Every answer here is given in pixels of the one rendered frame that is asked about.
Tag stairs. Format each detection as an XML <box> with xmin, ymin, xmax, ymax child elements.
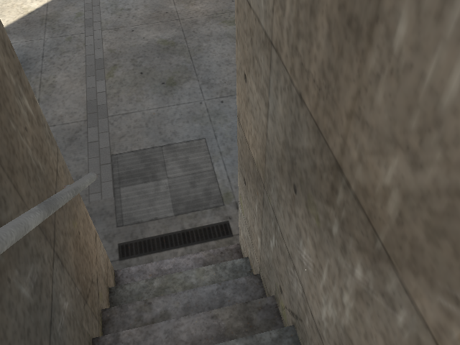
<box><xmin>92</xmin><ymin>244</ymin><xmax>301</xmax><ymax>345</ymax></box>

